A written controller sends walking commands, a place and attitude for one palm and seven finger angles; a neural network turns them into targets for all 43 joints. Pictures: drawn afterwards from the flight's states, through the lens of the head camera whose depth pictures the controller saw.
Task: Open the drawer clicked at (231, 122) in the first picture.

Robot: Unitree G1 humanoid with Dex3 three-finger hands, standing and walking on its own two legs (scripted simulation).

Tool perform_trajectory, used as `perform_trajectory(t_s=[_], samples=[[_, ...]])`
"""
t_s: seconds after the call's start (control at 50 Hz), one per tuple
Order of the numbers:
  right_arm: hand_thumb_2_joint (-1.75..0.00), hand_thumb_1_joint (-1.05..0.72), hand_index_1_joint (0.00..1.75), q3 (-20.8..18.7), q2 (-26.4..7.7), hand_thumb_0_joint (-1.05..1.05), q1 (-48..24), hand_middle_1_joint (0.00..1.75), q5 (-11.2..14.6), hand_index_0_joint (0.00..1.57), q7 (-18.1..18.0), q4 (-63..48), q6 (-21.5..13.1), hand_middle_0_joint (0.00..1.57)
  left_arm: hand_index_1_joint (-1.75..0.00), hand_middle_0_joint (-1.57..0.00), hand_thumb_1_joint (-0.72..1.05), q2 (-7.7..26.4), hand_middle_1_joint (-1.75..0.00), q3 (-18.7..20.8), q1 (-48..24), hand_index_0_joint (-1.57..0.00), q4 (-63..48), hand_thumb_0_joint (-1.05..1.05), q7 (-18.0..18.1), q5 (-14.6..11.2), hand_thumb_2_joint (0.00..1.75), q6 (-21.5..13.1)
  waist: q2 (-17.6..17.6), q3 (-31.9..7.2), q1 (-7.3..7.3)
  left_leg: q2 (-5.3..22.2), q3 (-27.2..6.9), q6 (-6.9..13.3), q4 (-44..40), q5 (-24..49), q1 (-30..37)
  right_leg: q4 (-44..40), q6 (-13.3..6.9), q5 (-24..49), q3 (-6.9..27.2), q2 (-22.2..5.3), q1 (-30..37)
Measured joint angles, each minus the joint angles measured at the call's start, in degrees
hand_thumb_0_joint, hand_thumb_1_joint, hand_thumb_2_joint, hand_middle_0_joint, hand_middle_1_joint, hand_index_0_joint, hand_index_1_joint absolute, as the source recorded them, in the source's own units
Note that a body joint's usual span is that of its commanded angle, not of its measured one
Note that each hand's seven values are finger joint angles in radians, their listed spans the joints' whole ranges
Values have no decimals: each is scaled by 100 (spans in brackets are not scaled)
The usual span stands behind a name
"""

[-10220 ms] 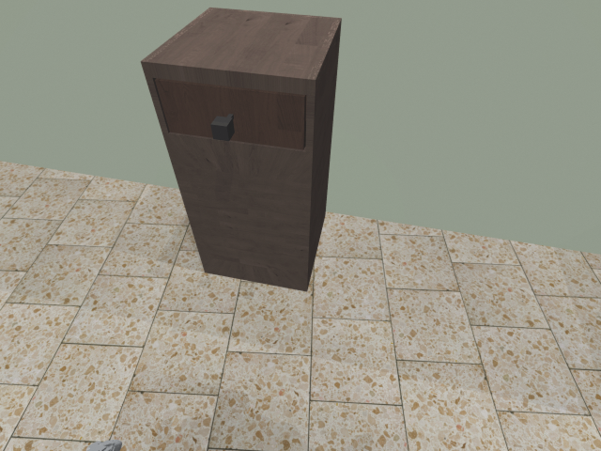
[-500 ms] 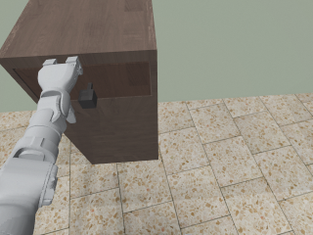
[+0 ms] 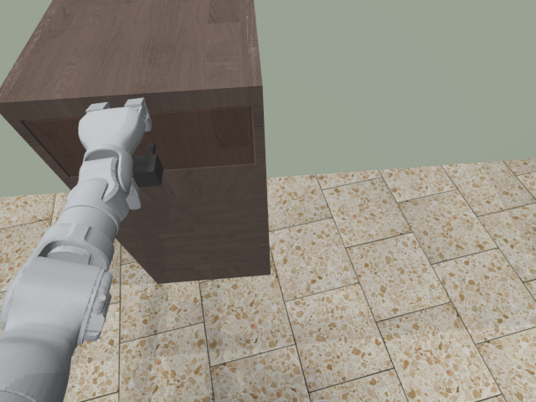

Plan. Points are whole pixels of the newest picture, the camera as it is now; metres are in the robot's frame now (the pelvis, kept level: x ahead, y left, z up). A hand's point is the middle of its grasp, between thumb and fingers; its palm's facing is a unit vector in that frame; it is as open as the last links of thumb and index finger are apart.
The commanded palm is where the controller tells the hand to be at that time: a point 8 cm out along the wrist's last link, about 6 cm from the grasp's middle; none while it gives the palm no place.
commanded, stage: move the hooked fingers above the handle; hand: left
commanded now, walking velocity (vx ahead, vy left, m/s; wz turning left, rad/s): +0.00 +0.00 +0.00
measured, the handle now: (149, 161) +0.54 +0.19 +0.00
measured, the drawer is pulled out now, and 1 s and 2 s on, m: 0.00 0.00 0.00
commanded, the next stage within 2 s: none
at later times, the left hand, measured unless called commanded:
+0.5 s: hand (118, 163) +0.49 +0.22 +0.05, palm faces -0.13 -0.01 -0.99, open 13.9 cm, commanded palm +0.48 +0.21 +0.12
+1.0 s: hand (107, 166) +0.47 +0.23 +0.07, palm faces -0.11 +0.00 -0.99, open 13.8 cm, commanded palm +0.47 +0.21 +0.13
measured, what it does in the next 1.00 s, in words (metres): stands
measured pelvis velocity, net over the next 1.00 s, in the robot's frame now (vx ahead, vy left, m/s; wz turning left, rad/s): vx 0.00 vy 0.01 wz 0.03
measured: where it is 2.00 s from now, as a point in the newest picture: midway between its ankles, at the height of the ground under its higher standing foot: outside the picture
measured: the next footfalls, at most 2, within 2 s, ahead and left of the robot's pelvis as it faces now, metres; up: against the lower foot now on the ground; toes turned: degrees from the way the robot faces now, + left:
none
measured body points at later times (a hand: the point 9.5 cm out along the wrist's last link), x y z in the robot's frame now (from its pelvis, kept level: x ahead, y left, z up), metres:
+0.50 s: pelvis +0.00 +0.01 +0.00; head +0.09 +0.00 +0.44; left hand +0.49 +0.22 +0.11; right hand +0.00 -0.27 -0.13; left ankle -0.03 +0.12 -0.72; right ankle -0.01 -0.11 -0.72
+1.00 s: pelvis +0.00 +0.01 +0.00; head +0.07 +0.00 +0.45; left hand +0.47 +0.22 +0.13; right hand +0.03 -0.26 -0.13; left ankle -0.03 +0.12 -0.72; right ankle -0.01 -0.11 -0.72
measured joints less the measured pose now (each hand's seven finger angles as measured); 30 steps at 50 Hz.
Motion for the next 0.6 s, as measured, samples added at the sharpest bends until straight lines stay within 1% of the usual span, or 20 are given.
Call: perform_trajectory(t_s=[0.02,0.06,0.12,0.18,0.24,0.26,0.3,0.36,0.38,0.42,0.46,0.5,0.54,0.56,0.6], samples=[[-90,-91,29,11,12,1,34,30,15,20,-19,-6,15,20,-124,-33,-49,31,-121,11,46,-34,36,0,-127,-48,30,17,1,7,-18,5,2,-3,-32,9,52,-30,-4,8,1,7,50],[-90,-91,29,16,31,1,118,30,31,20,-66,-31,14,20,-123,-33,-49,108,-121,11,175,-33,-7,0,-348,-114,30,-86,-10,40,-43,13,-8,-8,-77,24,138,-78,-14,21,-9,18,141],[-90,-90,29,-25,38,1,247,30,18,20,-130,-43,-39,20,-122,-33,-49,190,-121,-40,379,-33,-320,0,-557,-158,30,-509,-47,123,-31,18,-55,-16,-81,33,196,-112,-28,28,-55,22,232],[-90,-90,29,-86,11,1,330,30,-10,20,-167,-9,-89,20,-121,-33,-49,232,-120,-53,509,-33,-655,0,-501,-99,30,-971,-90,152,-2,14,-100,-26,-12,21,133,-70,-36,15,-98,14,198],[-90,-90,29,-137,-39,1,331,30,-40,20,-147,68,-146,20,-120,-33,-49,245,-120,21,462,-32,-758,0,-209,1,30,-1218,-117,144,1,5,-131,-23,104,-10,-6,22,-34,-14,-126,0,83],[-90,-90,29,-144,-56,1,314,30,-43,20,-137,87,-157,20,-120,-32,-49,260,-120,74,423,-32,-733,0,-83,31,30,-1215,-122,134,-11,3,-132,-20,141,-21,-58,55,-32,-22,-127,-4,32],[-90,-91,29,-154,-85,1,276,30,-52,20,-103,112,-184,20,-120,-32,-49,307,-120,144,302,-32,-604,0,141,77,30,-1074,-121,113,-40,-2,-130,-13,200,-34,-159,112,-27,-32,-123,-12,-69],[-90,-91,29,-155,-112,1,226,30,-43,20,-36,140,-218,20,-120,-32,-49,371,-120,117,40,-32,-227,0,316,100,30,-648,-100,88,-67,-8,-121,1,236,-32,-271,136,-14,-20,-112,-18,-178],[-90,-91,29,-147,-117,1,212,30,-33,20,-18,143,-223,20,-120,-32,-49,392,-120,80,-43,-32,-91,0,303,87,30,-492,-91,89,-74,-8,-115,6,234,-28,-290,128,-9,-10,-105,-17,-197],[-90,-91,29,-136,-112,1,202,30,-15,20,6,146,-225,20,-120,-32,-49,410,-120,-29,-176,-32,135,0,160,11,30,-242,-78,101,-86,-9,-107,17,204,-12,-295,84,3,17,-97,-17,-197],[-90,-91,29,-132,-91,1,226,30,-6,20,9,144,-216,20,-120,-32,-49,380,-120,-153,-212,-32,202,0,-90,-100,30,-145,-75,105,-86,-13,-103,29,157,3,-262,20,16,44,-93,-17,-157],[-90,-91,29,-131,-62,1,268,30,-22,20,-11,143,-207,20,-120,-32,-49,315,-120,-228,-147,-32,80,0,-369,-203,30,-254,-84,101,-85,-18,-104,38,118,6,-208,-36,28,55,-94,-19,-93],[-90,-91,29,-139,-31,1,317,30,-46,20,-44,134,-195,20,-120,-32,-49,234,-120,-266,-16,-32,-166,0,-563,-250,30,-521,-98,81,-87,-21,-104,46,107,-12,-156,-65,38,46,-94,-21,-33],[-90,-91,29,-142,-19,1,338,30,-57,20,-60,129,-192,20,-120,-32,-49,188,-120,-256,53,-32,-295,0,-602,-244,30,-686,-104,68,-89,-21,-102,49,115,-30,-137,-66,43,34,-91,-22,-11],[-90,-90,29,-133,-3,1,354,30,-79,20,-82,119,-184,20,-120,-32,-49,109,-120,-146,172,-32,-503,0,-542,-173,30,-1006,-117,38,-103,-19,-85,56,156,-77,-123,-34,52,1,-73,-21,-1]])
